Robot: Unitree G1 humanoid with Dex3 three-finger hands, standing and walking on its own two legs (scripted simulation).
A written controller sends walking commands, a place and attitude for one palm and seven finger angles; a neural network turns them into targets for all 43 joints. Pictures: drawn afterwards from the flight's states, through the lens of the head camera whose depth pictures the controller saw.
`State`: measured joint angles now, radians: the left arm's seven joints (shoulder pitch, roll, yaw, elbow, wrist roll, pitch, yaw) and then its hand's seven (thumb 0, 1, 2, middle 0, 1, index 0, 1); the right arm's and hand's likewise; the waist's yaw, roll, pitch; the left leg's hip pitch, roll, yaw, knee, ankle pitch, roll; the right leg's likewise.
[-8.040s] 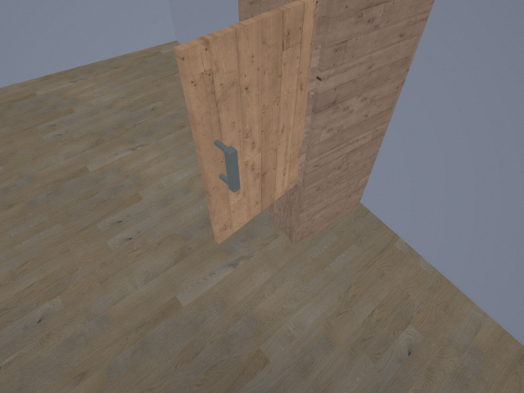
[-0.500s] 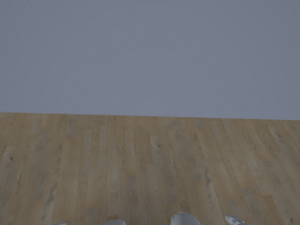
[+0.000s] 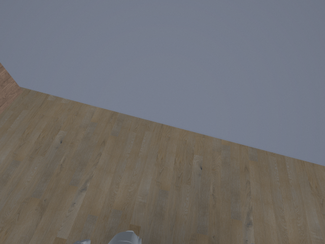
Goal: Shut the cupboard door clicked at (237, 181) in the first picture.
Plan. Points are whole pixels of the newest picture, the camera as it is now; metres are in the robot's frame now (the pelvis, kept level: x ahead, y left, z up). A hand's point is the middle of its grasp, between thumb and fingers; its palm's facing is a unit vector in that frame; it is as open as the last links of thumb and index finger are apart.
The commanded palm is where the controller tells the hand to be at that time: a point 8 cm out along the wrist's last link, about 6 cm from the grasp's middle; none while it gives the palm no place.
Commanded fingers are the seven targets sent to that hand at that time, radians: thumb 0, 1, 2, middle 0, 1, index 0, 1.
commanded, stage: walk to a spot facing it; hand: left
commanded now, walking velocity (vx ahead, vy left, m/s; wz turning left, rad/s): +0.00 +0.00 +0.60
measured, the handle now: out of the picture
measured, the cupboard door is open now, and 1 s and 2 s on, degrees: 100 100 100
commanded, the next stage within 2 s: none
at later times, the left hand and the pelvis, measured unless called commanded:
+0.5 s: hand out of the picture +0.08 +0.20 -0.15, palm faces +0.33 -0.90 -0.28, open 7.4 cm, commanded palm none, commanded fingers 0.00 0.90 0.90 -0.20 -0.30 -0.20 -0.30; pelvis +0.06 -0.03 +0.00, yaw +19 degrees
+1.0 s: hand out of the picture +0.10 +0.24 -0.19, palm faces +0.61 -0.77 -0.18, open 7.4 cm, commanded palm none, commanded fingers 0.00 0.90 0.90 -0.20 -0.30 -0.20 -0.30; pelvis +0.20 +0.08 -0.01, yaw +35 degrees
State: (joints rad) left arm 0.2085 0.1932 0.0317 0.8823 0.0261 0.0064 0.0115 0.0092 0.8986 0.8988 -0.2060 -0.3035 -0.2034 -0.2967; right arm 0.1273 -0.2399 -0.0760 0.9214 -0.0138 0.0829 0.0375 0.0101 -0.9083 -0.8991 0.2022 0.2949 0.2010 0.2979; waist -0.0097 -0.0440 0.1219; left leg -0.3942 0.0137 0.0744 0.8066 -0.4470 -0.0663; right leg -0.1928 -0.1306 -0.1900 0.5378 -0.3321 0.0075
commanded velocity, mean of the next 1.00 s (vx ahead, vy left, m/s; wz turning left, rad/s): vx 0.31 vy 0.00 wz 0.49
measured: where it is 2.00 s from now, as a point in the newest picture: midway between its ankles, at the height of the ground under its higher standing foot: (112, 169)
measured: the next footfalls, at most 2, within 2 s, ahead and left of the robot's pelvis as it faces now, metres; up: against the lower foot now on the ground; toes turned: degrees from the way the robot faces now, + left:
left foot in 0.08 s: +0.05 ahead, +0.13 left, +0.00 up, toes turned +7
right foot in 0.40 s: +0.12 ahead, -0.13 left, +0.00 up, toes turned +10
